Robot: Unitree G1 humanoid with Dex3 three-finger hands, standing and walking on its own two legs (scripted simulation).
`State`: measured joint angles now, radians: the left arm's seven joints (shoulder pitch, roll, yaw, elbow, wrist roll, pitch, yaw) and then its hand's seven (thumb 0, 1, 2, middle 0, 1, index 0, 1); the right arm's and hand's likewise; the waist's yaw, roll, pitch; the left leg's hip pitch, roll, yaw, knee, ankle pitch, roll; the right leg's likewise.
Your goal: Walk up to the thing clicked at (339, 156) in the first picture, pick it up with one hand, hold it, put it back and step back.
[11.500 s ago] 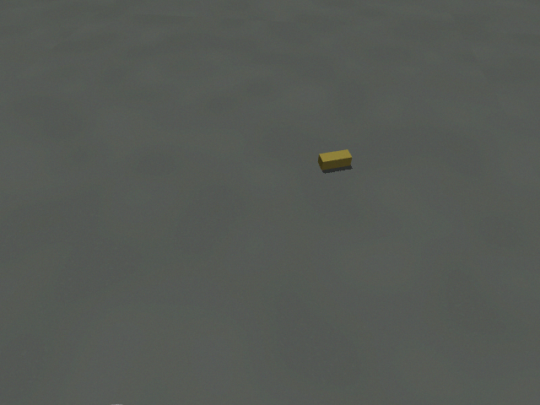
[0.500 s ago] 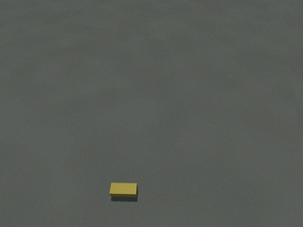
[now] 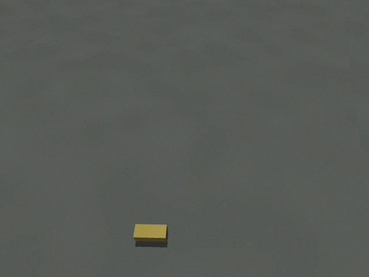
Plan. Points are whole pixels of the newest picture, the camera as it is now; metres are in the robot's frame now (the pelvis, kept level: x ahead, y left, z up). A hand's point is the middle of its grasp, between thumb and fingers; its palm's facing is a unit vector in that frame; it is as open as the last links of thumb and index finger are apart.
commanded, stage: stand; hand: left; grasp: from above
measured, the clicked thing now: (151, 232) +0.44 +0.23 -0.75
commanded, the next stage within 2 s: rise first in 0.28 s
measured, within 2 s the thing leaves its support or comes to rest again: neither
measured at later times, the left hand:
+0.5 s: hand out of the picture +0.10 +0.25 -0.16, palm faces +0.04 -0.94 -0.33, open 7.5 cm
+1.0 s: hand out of the picture +0.11 +0.26 -0.22, palm faces -0.13 -0.89 -0.43, open 13.5 cm
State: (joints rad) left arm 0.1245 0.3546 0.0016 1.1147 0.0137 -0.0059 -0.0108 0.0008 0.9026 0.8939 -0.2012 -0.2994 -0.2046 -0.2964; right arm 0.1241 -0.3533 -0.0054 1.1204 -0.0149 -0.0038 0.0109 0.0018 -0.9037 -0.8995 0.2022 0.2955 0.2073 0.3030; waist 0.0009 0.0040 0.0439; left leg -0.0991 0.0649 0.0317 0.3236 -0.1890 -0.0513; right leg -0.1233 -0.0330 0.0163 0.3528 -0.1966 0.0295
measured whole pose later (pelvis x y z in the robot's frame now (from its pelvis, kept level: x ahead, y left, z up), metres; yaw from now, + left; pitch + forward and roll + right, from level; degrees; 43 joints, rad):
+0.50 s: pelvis -0.02 +0.00 -0.01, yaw +2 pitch +1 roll +0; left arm 0.04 0.32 0.07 1.08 0.01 -0.03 -0.01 0.00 0.84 0.87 -0.21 -0.40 -0.22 -0.40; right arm 0.19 -0.33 -0.01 0.93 0.03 -0.04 -0.02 0.00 -0.91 -0.90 0.20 0.30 0.21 0.30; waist -0.01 0.00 0.06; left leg -0.25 0.06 0.00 0.45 -0.22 -0.04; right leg -0.25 -0.04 -0.01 0.45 -0.22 0.03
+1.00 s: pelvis -0.02 +0.01 -0.08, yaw +2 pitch +15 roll -1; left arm 0.18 0.29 0.12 0.61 0.25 0.15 -0.01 -0.01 -0.43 0.91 -0.17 -1.01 -0.16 -1.01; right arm 0.20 -0.24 -0.05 0.62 0.01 -0.11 0.00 0.01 -0.91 -0.90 0.20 0.30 0.21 0.30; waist -0.01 0.00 -0.09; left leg -0.80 0.05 -0.02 1.03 -0.48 -0.03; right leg -0.79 -0.05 0.00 1.00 -0.47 0.05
